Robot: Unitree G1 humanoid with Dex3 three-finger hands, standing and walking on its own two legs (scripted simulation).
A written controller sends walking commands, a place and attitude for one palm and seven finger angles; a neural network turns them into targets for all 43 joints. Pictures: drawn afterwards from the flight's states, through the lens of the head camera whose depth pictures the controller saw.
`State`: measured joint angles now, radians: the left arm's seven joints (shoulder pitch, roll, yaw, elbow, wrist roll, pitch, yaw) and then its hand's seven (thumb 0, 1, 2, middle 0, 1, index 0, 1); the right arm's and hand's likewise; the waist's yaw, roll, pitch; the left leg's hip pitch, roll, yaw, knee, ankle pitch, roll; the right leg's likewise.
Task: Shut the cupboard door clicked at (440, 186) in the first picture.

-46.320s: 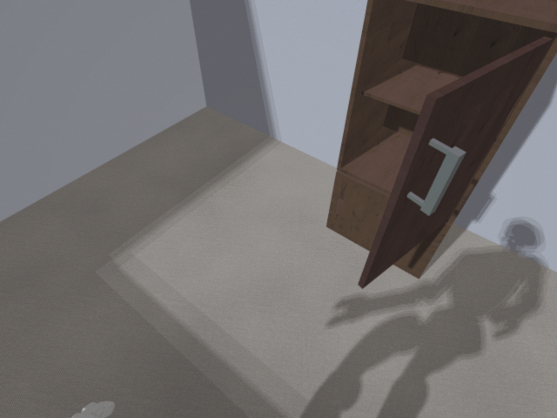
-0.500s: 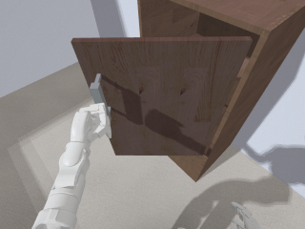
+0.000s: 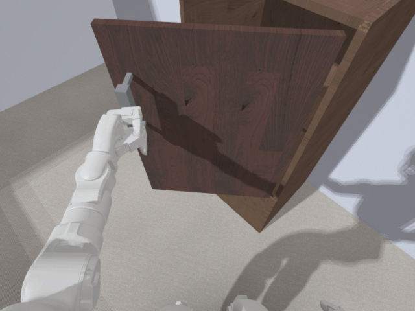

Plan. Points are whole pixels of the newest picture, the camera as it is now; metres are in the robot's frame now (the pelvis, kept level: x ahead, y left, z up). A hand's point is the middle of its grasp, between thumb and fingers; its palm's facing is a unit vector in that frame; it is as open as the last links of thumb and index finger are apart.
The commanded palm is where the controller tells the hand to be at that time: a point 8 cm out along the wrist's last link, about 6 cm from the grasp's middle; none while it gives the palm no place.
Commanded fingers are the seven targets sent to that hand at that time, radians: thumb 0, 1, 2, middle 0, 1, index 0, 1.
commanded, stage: push the door shut along its arc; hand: left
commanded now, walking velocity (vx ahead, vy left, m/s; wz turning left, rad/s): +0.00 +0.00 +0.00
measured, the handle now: (134, 110) +0.50 +0.16 +0.08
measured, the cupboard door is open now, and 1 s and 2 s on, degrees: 41 29 21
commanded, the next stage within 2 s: pull the fist back off the door in 1.32 s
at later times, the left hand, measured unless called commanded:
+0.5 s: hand (158, 116) +0.48 +0.11 +0.09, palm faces -0.25 -0.97 -0.03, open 3.2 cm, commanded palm +0.48 +0.15 +0.09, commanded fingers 0.00 0.90 0.90 -1.30 -1.50 -1.30 -1.50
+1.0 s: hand (182, 95) +0.53 +0.06 +0.10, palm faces -0.36 -0.93 -0.02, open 3.1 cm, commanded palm +0.53 +0.11 +0.09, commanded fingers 0.00 0.90 0.90 -1.30 -1.50 -1.30 -1.50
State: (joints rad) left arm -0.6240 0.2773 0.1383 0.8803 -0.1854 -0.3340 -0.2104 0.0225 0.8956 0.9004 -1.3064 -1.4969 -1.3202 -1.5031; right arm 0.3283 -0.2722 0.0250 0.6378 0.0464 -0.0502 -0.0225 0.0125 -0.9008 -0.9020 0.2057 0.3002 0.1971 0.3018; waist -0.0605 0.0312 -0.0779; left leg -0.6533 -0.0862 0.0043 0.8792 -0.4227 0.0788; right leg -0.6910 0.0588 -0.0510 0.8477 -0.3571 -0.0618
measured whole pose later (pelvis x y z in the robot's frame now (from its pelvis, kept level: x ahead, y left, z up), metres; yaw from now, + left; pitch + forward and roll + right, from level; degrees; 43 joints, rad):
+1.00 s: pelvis +0.00 +0.00 -0.02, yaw -2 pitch +21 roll -1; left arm -1.12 0.43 0.24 1.26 -0.11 -0.31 -0.37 0.02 0.89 0.90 -1.29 -1.50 -1.30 -1.50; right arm 0.41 -0.30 0.03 0.64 0.02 -0.02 0.00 0.01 -0.90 -0.90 0.21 0.30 0.20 0.30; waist -0.21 0.05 -0.10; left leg -0.91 -0.06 0.02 1.01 -0.47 0.08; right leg -0.94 0.09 -0.05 0.95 -0.38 -0.07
